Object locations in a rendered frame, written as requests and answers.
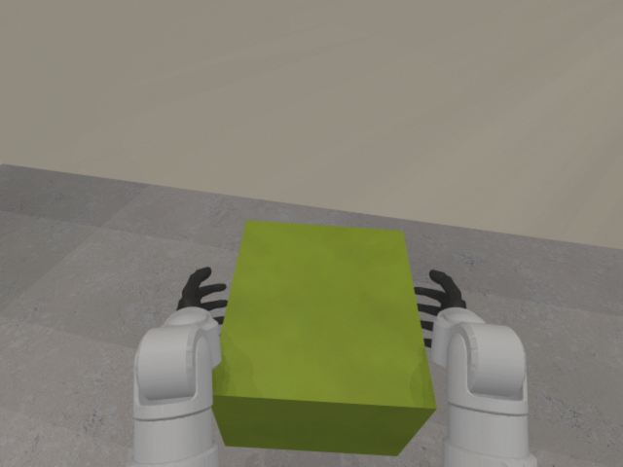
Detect right robot hand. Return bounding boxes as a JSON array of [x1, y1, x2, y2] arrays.
[[414, 269, 466, 348]]

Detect right robot forearm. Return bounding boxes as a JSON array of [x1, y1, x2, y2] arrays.
[[430, 307, 537, 467]]

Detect left robot forearm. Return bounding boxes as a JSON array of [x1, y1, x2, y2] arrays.
[[126, 306, 222, 467]]

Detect left robot hand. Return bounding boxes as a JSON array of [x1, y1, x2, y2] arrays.
[[176, 267, 228, 336]]

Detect carton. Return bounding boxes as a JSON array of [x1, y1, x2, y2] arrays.
[[211, 220, 437, 456]]

